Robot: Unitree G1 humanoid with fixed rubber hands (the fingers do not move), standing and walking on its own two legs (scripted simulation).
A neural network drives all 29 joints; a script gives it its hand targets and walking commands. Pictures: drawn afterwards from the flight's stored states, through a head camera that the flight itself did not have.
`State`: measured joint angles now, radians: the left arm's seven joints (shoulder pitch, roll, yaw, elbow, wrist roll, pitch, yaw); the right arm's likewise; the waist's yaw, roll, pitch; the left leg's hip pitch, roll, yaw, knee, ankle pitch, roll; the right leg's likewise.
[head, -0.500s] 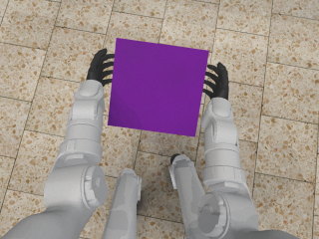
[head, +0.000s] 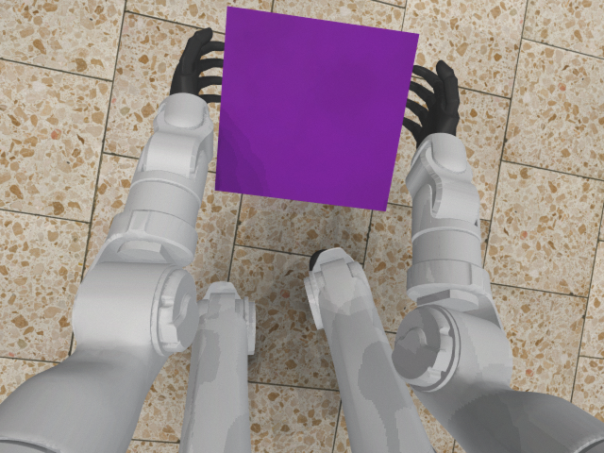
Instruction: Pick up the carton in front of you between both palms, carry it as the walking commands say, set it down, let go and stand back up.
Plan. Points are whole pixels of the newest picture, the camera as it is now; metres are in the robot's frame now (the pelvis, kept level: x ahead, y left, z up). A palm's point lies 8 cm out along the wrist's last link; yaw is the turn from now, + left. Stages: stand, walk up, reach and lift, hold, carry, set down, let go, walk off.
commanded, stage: set down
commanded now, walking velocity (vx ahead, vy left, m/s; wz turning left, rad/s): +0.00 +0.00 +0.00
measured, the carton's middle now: (308, 119) +0.49 -0.11 -0.23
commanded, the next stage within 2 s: none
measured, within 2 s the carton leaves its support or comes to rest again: rests again in 1.10 s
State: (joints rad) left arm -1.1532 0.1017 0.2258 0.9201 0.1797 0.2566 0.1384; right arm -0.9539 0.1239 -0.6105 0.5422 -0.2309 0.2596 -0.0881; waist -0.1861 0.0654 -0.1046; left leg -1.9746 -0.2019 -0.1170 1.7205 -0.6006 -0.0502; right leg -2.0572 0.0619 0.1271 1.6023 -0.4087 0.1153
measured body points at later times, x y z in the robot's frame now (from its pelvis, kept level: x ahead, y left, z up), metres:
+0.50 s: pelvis -0.02 -0.03 -0.09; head +0.35 -0.06 +0.17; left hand +0.55 +0.01 -0.27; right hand +0.44 -0.28 -0.27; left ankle +0.06 +0.11 -0.48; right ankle +0.12 -0.16 -0.48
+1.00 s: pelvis -0.02 +0.00 -0.10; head +0.35 -0.01 +0.14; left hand +0.57 +0.00 -0.29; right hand +0.45 -0.28 -0.27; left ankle +0.06 +0.11 -0.48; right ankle +0.12 -0.15 -0.48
